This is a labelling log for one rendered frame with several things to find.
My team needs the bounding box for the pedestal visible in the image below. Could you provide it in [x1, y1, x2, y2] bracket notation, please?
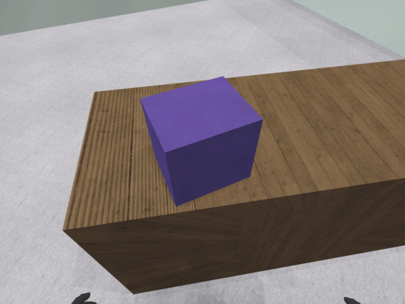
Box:
[63, 60, 405, 294]

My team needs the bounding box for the carton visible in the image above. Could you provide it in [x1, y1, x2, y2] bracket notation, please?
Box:
[140, 76, 263, 206]

